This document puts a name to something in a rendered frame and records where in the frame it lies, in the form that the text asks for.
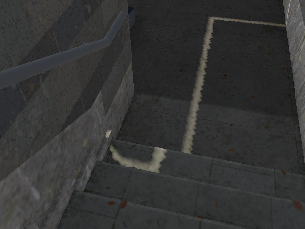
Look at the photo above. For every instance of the stairs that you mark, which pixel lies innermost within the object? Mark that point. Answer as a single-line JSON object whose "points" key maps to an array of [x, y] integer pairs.
{"points": [[144, 187]]}

